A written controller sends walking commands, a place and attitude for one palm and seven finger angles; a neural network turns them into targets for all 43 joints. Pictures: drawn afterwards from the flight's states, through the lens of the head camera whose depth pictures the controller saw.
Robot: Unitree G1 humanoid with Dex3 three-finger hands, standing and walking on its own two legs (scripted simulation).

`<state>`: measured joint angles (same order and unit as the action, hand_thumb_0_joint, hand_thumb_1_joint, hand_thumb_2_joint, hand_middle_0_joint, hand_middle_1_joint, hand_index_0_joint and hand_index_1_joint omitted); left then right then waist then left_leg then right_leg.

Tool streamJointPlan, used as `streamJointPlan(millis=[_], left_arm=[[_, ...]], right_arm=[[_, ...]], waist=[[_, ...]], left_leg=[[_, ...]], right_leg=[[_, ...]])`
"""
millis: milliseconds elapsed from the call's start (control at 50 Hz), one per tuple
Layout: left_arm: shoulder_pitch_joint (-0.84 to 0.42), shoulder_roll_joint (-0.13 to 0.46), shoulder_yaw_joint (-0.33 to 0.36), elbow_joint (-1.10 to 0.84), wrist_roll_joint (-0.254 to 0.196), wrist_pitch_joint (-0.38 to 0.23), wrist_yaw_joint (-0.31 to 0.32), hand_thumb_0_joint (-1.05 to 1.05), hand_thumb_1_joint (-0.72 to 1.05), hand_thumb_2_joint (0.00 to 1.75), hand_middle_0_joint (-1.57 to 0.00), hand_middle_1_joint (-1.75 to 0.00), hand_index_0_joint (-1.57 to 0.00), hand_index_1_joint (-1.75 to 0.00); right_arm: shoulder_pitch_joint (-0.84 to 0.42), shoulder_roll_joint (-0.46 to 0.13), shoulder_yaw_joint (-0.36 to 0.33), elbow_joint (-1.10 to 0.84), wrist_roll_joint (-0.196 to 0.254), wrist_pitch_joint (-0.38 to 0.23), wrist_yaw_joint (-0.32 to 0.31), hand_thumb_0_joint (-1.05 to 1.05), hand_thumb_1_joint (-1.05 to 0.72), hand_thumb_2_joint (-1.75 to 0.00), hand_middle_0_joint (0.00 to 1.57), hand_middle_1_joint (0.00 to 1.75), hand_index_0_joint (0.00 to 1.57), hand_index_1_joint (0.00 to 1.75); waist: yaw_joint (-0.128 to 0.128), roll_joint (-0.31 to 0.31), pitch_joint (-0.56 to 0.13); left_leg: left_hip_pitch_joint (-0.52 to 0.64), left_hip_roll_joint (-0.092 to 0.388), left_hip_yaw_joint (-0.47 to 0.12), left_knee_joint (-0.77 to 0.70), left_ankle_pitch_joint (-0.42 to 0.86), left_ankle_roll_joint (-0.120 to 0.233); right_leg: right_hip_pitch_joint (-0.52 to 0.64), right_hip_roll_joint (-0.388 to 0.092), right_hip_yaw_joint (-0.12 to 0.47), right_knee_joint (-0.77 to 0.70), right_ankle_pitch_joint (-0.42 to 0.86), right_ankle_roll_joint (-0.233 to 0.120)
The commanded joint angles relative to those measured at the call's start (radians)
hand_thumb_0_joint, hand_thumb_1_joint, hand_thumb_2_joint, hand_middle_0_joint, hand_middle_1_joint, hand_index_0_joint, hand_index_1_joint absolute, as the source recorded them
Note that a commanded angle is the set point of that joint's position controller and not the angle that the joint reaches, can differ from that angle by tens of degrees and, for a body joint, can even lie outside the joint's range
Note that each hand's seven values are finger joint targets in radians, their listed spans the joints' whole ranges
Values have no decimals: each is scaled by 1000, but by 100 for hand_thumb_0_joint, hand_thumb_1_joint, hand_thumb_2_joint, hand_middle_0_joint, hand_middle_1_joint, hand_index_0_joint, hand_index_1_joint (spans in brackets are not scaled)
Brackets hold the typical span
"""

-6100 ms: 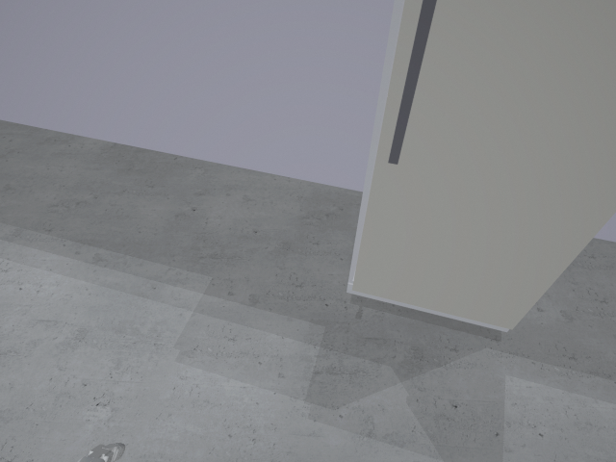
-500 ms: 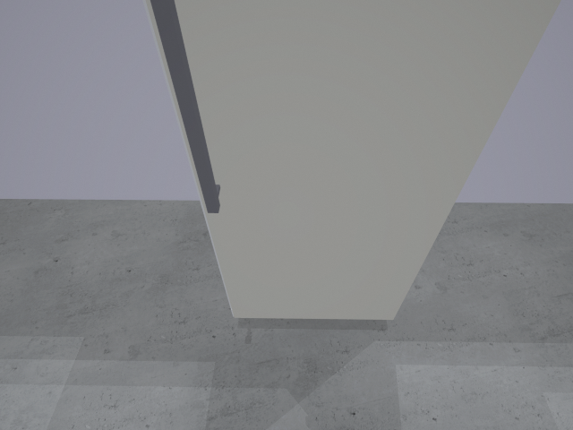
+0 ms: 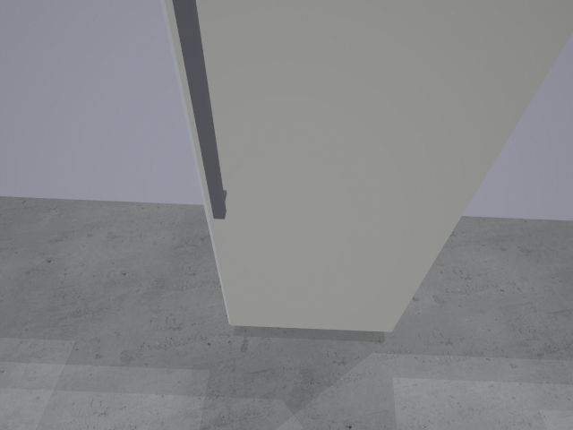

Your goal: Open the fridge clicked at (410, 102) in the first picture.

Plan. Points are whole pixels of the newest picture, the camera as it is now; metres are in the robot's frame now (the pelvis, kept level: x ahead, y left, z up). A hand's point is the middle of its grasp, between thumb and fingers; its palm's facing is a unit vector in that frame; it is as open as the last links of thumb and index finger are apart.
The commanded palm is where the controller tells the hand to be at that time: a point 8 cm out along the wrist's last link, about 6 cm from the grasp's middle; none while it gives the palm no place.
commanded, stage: shuffle to correct the standing spot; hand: left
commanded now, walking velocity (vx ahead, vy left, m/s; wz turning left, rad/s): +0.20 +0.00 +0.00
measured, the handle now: (204, 94) +0.53 +0.17 +0.21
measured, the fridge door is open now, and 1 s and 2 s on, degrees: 0 0 0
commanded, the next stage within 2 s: come to a stop and stand still in 0.06 s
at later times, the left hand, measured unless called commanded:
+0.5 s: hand out of the picture +0.07 +0.16 -0.19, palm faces +0.08 -0.99 -0.14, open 7.4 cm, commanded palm none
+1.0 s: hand out of the picture +0.05 +0.14 -0.17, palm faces +0.07 -0.97 -0.21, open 7.3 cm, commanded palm none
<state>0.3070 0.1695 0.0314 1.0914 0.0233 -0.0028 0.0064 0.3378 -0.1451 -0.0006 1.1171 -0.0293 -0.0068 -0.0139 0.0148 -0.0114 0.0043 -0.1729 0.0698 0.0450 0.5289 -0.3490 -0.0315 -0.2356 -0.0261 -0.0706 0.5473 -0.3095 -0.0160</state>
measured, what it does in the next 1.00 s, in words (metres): steps on the spot: left foot, then right foot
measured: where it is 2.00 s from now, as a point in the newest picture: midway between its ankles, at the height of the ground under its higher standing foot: outside the picture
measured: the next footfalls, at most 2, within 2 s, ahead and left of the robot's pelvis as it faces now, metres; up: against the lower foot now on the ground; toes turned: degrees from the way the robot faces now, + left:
left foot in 0.44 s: +0.14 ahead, +0.12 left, +0.00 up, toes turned +7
right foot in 0.72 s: +0.08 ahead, -0.11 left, +0.00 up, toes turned -4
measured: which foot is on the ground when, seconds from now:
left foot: down 0.00-0.20, up 0.22-0.42, down 0.44-0.74, up 0.76-0.98, down 1.00-1.00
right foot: down 0.00-0.48, up 0.50-0.70, down 0.72-1.00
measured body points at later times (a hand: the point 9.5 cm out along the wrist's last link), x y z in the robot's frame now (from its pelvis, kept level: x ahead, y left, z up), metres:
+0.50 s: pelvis +0.08 +0.01 -0.01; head +0.11 +0.03 +0.44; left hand +0.07 +0.22 -0.18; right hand +0.11 -0.22 -0.16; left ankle +0.10 +0.12 -0.73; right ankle +0.03 -0.08 -0.73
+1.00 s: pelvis +0.03 -0.04 +0.00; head +0.05 -0.04 +0.45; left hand +0.05 +0.19 -0.16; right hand +0.09 -0.27 -0.16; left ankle +0.00 +0.10 -0.74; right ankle +0.04 -0.11 -0.73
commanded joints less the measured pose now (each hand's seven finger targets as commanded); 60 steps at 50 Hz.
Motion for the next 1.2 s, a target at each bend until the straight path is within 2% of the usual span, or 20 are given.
streamJointPlan(millis=[0, 60, 120, 140, 160, 180, 200, 240, 300, 380, 420, 480, 560, 660, 700, 740, 880, 960, 1040, 1180], left_arm=[[-14, 80, 21, -68, -1, -16, -1, 0, 90, 90, -20, -30, -20, -30], [-67, 29, 10, -103, 3, -35, -5, 0, 90, 90, -20, -30, -20, -30], [-1, 3, 20, -74, -5, -51, -15, 0, 90, 90, -20, -30, -20, -30], [85, 16, 28, -45, -4, -55, -15, 0, 90, 90, -20, -30, -20, -30], [216, 72, 41, -6, 0, -61, -5, 0, 90, 90, -20, -30, -20, -30], [329, 147, 60, 26, -2, -63, 11, 0, 90, 90, -20, -30, -20, -30], [330, 135, 43, 40, -9, -62, 19, 0, 90, 90, -20, -30, -20, -30], [179, 75, 22, 16, -3, -60, 32, 0, 90, 90, -20, -30, -20, -30], [72, 71, 16, -25, 8, -44, 44, 0, 90, 90, -20, -30, -20, -30], [51, 73, 16, -43, -6, -19, 46, 0, 90, 90, -20, -30, -20, -30], [78, 40, 17, -62, -14, 0, 49, 0, 90, 90, -20, -30, -20, -30], [71, 13, 13, -66, -8, 17, 52, 0, 90, 90, -20, -30, -20, -30], [49, 13, 19, -65, -7, 26, 42, 0, 90, 90, -20, -30, -20, -30], [85, 8, 18, -66, 3, 17, 33, 0, 90, 90, -20, -30, -20, -30], [72, 85, 23, -81, 15, -2, 38, 0, 90, 90, -20, -30, -20, -30], [28, 137, 22, -105, 9, -6, 35, 0, 90, 90, -20, -30, -20, -30], [11, 115, 13, -108, 7, -17, 33, 0, 90, 90, -20, -30, -20, -30], [5, 94, 10, -90, -11, -18, 32, 0, 90, 90, -20, -30, -20, -30], [-1, 87, 1, -51, -16, -18, 27, 0, 90, 90, -20, -30, -20, -30], [12, 82, -9, -8, -10, -8, 20, 0, 90, 90, -20, -30, -20, -30]], right_arm=[[162, -104, -20, -6, -1, -31, -5, 0, -90, -90, 20, 30, 20, 30], [206, -133, -34, -1, -4, -43, -19, 0, -90, -90, 20, 30, 20, 30], [146, -121, -30, -17, -2, -48, -23, 0, -90, -90, 20, 30, 20, 30], [113, -116, -31, -26, 4, -49, -23, 0, -90, -90, 20, 30, 20, 30], [83, -82, -27, -51, 18, -56, -19, 0, -90, -90, 20, 30, 20, 30], [31, -26, -15, -93, 23, -59, -18, 0, -90, -90, 20, 30, 20, 30], [2, -40, -19, -95, 24, -50, -25, 0, -90, -90, 20, 30, 20, 30], [17, -7, -20, -55, 27, -32, -26, 0, -90, -90, 20, 30, 20, 30], [26, 35, -15, -34, 31, -16, -16, 0, -90, -90, 20, 30, 20, 30], [73, 29, -24, -16, 27, -4, -20, 0, -90, -90, 20, 30, 20, 30], [69, -75, -39, -36, 18, -8, -29, 0, -90, -90, 20, 30, 20, 30], [-8, -106, -46, -67, 12, -6, -41, 0, -90, -90, 20, 30, 20, 30], [-56, -138, -60, -103, 6, 0, -44, 0, -90, -90, 20, 30, 20, 30], [-106, -157, -79, -143, 8, 13, -31, 0, -90, -90, 20, 30, 20, 30], [-109, -89, -72, -158, 19, 14, -20, 0, -90, -90, 20, 30, 20, 30], [-149, -54, -61, -171, 18, 36, -11, 0, -90, -90, 20, 30, 20, 30], [-119, -31, -41, -120, 21, 26, -4, 0, -90, -90, 20, 30, 20, 30], [-28, -46, -28, -72, 18, 0, -18, 0, -90, -90, 20, 30, 20, 30], [-68, -66, -15, -49, 14, -12, -28, 0, -90, -90, 20, 30, 20, 30], [5, -46, -4, -19, 11, 6, -21, 0, -90, -90, 20, 30, 20, 30]], waist=[[-46, 180, 158], [-63, 275, 170], [-10, 163, 115], [32, 107, 63], [84, -51, -13], [114, -286, -43], [101, -196, -51], [44, -164, 32], [-3, -113, 63], [-37, -84, 19], [-19, 105, -5], [-3, 278, 26], [-9, 194, -38], [14, 99, -78], [0, -133, -57], [10, -239, -3], [0, -133, 38], [-19, -12, -17], [11, 159, -25], [1, -18, 141]], left_leg=[[-44, 90, -127, -207, -53, 96], [96, 221, -285, -246, 243, 212], [10, 172, -152, -125, 422, 176], [-85, 117, -81, -15, 389, 138], [-235, 38, 8, 159, 283, 96], [-411, -57, 84, 347, -96, 53], [-405, -42, 2, 475, -263, 39], [-341, 4, -30, 473, -216, 23], [-214, -11, 20, 254, -111, 21], [11, -31, 65, -50, 288, 15], [76, 149, -99, -52, 816, 102], [22, 248, -185, -137, 1011, 222], [73, 246, -163, -121, 937, 246], [-15, 176, -89, -69, 577, 168], [-121, 40, 13, 53, 247, 66], [-168, -42, 7, 183, -126, 27], [-142, -39, 3, 142, -54, 13], [56, 7, -40, -152, 195, 32], [-8, 68, -79, -150, 343, 54], [-81, 16, -49, -200, 43, 42]], right_leg=[[-156, -14, 7, 14, -187, -45], [-329, 17, -48, 243, -231, -32], [-109, 4, -63, 49, -117, -37], [74, -7, -41, -35, 14, -43], [285, -125, 118, -84, 162, -72], [416, -336, 371, -172, 534, -144], [381, -400, 382, -161, 834, -220], [220, -340, 245, -146, 953, -225], [97, -245, 82, -130, 878, -168], [10, -164, 28, -17, 627, -88], [-65, -84, -11, 51, 271, -8], [-74, -33, 2, 214, -231, 16], [-109, -32, 33, 260, -235, 14], [29, -19, -1, -8, 42, 23], [76, -169, 189, -148, 361, -18], [-23, -298, 260, -206, 427, -146], [0, -200, 183, -195, 389, -153], [-14, -137, 155, -137, 302, -74], [96, -93, 104, -153, 282, -11], [1, -98, 143, -315, -99, -21]])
